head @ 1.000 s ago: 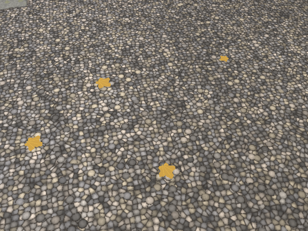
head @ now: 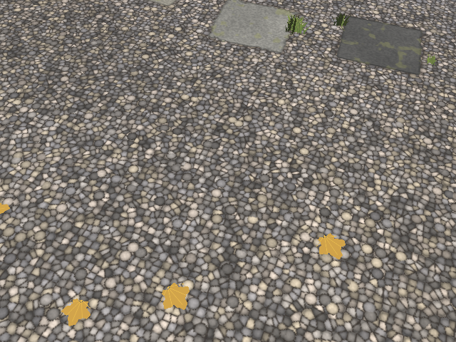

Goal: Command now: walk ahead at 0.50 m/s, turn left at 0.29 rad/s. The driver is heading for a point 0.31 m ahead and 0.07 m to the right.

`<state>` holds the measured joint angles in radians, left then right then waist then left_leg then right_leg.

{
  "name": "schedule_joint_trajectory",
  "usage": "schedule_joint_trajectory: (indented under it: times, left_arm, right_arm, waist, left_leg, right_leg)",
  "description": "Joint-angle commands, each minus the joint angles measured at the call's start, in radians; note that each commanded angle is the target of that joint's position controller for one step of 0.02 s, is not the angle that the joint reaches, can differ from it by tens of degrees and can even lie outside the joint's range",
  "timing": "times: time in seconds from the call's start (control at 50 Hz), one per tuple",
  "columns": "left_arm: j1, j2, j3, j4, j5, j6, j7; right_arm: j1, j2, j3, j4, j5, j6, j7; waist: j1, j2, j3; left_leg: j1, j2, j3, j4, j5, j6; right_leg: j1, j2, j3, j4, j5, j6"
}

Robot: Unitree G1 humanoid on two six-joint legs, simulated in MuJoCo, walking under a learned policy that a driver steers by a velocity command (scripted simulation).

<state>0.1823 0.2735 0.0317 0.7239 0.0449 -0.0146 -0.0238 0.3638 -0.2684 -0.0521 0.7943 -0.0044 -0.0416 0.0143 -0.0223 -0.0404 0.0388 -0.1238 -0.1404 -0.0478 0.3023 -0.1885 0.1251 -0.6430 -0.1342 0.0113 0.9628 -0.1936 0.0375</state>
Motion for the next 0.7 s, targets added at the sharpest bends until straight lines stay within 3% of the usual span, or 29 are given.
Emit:
schedule_joint_trajectory:
  times: [0.02, 0.12, 0.16, 0.2, 0.22, 0.24, 0.26, 0.28, 0.3, 0.32, 0.34, 0.36, 0.38, 0.4, 0.44, 0.48, 0.52, 0.58, 0.64, 0.66, 0.68, 0.7]
  left_arm:
    - [-0.045, 0.062, 0.016, -0.056, -0.003, -0.005, -0.004]
    - [-0.19, 0.057, 0.01, -0.098, -0.012, -0.018, -0.012]
    - [-0.206, 0.056, 0.009, -0.107, -0.014, -0.025, -0.013]
    - [-0.126, 0.057, 0.012, -0.08, -0.01, -0.038, -0.007]
    - [-0.04, 0.074, 0.02, -0.049, -0.008, -0.046, 0.003]
    - [0.087, 0.085, 0.026, -0.007, -0.005, -0.06, 0.014]
    - [0.216, 0.132, 0.037, 0.025, 0.008, -0.074, 0.027]
    - [0.302, 0.246, 0.064, 0.025, 0.02, -0.071, 0.031]
    - [0.316, 0.196, 0.057, 0.044, -0.033, -0.058, 0.018]
    - [0.22, 0.144, 0.043, 0.033, -0.051, -0.057, 0.015]
    - [0.125, 0.075, 0.023, 0.023, -0.049, -0.057, 0.016]
    - [0.079, 0.033, 0.007, 0.025, -0.047, -0.056, 0.021]
    - [0.054, 0.021, 0.0, 0.033, -0.048, -0.054, 0.026]
    - [0.052, 0.029, -0.002, 0.043, -0.04, -0.055, 0.027]
    - [0.044, 0.05, -0.001, 0.062, -0.03, -0.061, 0.025]
    - [0.033, 0.056, -0.004, 0.079, -0.025, -0.061, 0.023]
    - [0.055, 0.063, -0.003, 0.099, -0.025, -0.052, 0.021]
    - [0.075, 0.076, 0.002, 0.122, -0.025, -0.025, 0.023]
    - [0.069, 0.054, -0.005, 0.136, -0.03, -0.004, 0.032]
    - [0.084, 0.034, -0.01, 0.139, -0.026, -0.005, 0.032]
    - [0.166, 0.003, -0.012, 0.153, -0.039, -0.003, 0.029]
    - [0.175, 0.0, -0.015, 0.188, -0.04, 0.005, 0.031]
  right_arm:
    - [0.042, -0.132, -0.03, -0.033, 0.003, -0.025, -0.003]
    - [0.12, -0.141, -0.027, 0.008, -0.007, -0.03, -0.013]
    - [0.125, -0.141, -0.024, 0.024, -0.012, -0.028, -0.02]
    - [0.1, -0.144, -0.021, 0.036, -0.013, -0.027, -0.029]
    - [0.088, -0.154, -0.022, 0.041, -0.012, -0.03, -0.032]
    - [0.067, -0.161, -0.022, 0.046, -0.005, -0.032, -0.031]
    - [0.069, -0.138, -0.014, 0.032, 0.005, -0.04, -0.031]
    - [0.213, -0.037, 0.007, 0.024, 0.048, -0.039, -0.034]
    - [0.223, -0.108, -0.01, 0.055, 0.024, -0.028, -0.045]
    - [0.156, -0.111, -0.013, 0.056, 0.004, -0.018, -0.046]
    - [0.099, -0.094, -0.005, 0.051, -0.007, -0.015, -0.041]
    - [0.062, -0.084, -0.003, 0.049, -0.013, -0.003, -0.035]
    - [0.061, -0.075, -0.001, 0.05, -0.024, 0.014, -0.026]
    - [0.082, -0.061, 0.001, 0.066, -0.028, 0.029, -0.02]
    - [0.1, -0.033, 0.01, 0.08, -0.021, 0.045, -0.016]
    - [0.067, -0.016, 0.02, 0.085, -0.022, 0.053, -0.02]
    - [0.013, -0.016, 0.027, 0.089, -0.022, 0.063, -0.026]
    - [-0.043, -0.03, 0.029, 0.099, -0.02, 0.071, -0.033]
    - [-0.063, -0.026, 0.036, 0.117, -0.029, 0.055, -0.043]
    - [-0.052, -0.054, 0.034, 0.122, -0.035, 0.043, -0.05]
    - [-0.093, -0.117, 0.021, 0.129, -0.021, 0.037, -0.053]
    - [-0.106, -0.069, 0.031, 0.144, -0.006, 0.031, -0.047]
  waist:
    - [-0.01, 0.094, -0.002]
    - [-0.063, 0.092, 0.03]
    - [-0.058, 0.094, 0.051]
    - [-0.017, 0.106, 0.031]
    - [0.017, 0.114, -0.012]
    - [0.082, 0.094, -0.073]
    - [0.128, 0.054, -0.172]
    - [0.097, -0.183, -0.361]
    - [0.096, -0.133, -0.432]
    - [0.061, -0.045, -0.307]
    - [0.041, -0.016, -0.195]
    - [0.024, -0.015, -0.125]
    - [0.0, -0.035, -0.093]
    - [-0.013, -0.039, -0.097]
    - [-0.039, -0.044, -0.12]
    - [-0.041, -0.062, -0.119]
    - [-0.014, -0.089, -0.121]
    - [0.012, -0.082, -0.093]
    - [-0.004, -0.013, -0.019]
    - [0.002, 0.038, -0.014]
    - [0.074, 0.152, 0.012]
    - [0.063, 0.154, 0.008]
  left_leg:
    - [0.035, 0.26, -0.18, -0.13, 0.324, 0.103]
    - [0.156, 0.291, -0.177, -0.101, 0.388, 0.091]
    - [0.177, 0.303, -0.172, -0.068, 0.489, 0.078]
    - [0.16, 0.291, -0.144, 0.022, 0.735, 0.037]
    - [0.162, 0.275, -0.139, 0.109, 0.87, 0.014]
    - [0.147, 0.234, -0.109, 0.26, 0.891, -0.011]
    - [0.01, 0.188, -0.093, 0.457, 0.65, -0.033]
    - [-0.249, 0.033, -0.015, 0.861, -0.044, -0.084]
    - [-0.308, -0.028, -0.073, 0.991, -0.388, -0.088]
    - [-0.333, 0.027, -0.12, 1.011, -0.329, -0.093]
    - [-0.36, 0.069, -0.098, 0.952, -0.291, -0.098]
    - [-0.349, 0.103, -0.083, 0.89, -0.267, -0.102]
    - [-0.298, 0.119, -0.064, 0.832, -0.243, -0.112]
    - [-0.229, 0.109, -0.042, 0.805, -0.211, -0.119]
    - [-0.162, 0.108, -0.015, 0.718, -0.181, -0.131]
    - [-0.138, 0.126, 0.01, 0.571, -0.152, -0.135]
    - [-0.108, 0.138, 0.03, 0.466, -0.109, -0.134]
    - [-0.072, 0.144, 0.045, 0.361, -0.098, -0.128]
    - [0.031, 0.165, 0.018, 0.124, -0.002, -0.1]
    - [0.055, 0.245, -0.078, 0.061, 0.04, -0.086]
    - [-0.037, 0.311, -0.174, 0.029, 0.033, -0.046]
    - [-0.176, 0.316, -0.176, -0.015, -0.068, -0.037]
  right_leg:
    - [-0.03, 0.011, -0.021, -0.115, 0.129, -0.002]
    - [-0.051, 0.052, -0.039, -0.282, 0.184, -0.033]
    - [-0.012, 0.076, -0.045, -0.344, 0.157, -0.055]
    - [0.143, 0.126, -0.062, -0.401, 0.111, -0.085]
    - [0.253, 0.163, -0.07, -0.426, 0.101, -0.102]
    - [0.406, 0.173, -0.076, -0.516, 0.202, -0.122]
    - [0.647, 0.049, 0.022, -0.499, 0.43, -0.152]
    - [0.962, -0.295, 0.386, -0.419, 0.948, -0.329]
    - [0.934, -0.326, 0.515, -0.47, 1.168, -0.391]
    - [0.806, -0.277, 0.385, -0.502, 1.065, -0.366]
    - [0.695, -0.224, 0.294, -0.551, 0.939, -0.326]
    - [0.6, -0.174, 0.221, -0.6, 0.858, -0.288]
    - [0.509, -0.133, 0.163, -0.641, 0.802, -0.265]
    - [0.448, -0.111, 0.121, -0.655, 0.811, -0.255]
    - [0.391, -0.088, 0.062, -0.665, 0.826, -0.261]
    - [0.372, -0.068, 0.03, -0.672, 0.751, -0.251]
    - [0.366, -0.059, 0.035, -0.683, 0.577, -0.24]
    - [0.326, -0.063, 0.09, -0.709, 0.17, -0.233]
    - [0.227, -0.035, 0.125, -0.692, -0.13, -0.167]
    - [0.216, -0.01, 0.12, -0.655, -0.144, -0.129]
    - [0.257, 0.084, 0.048, -0.633, -0.142, -0.098]
    - [0.421, 0.102, 0.018, -0.623, -0.083, -0.083]
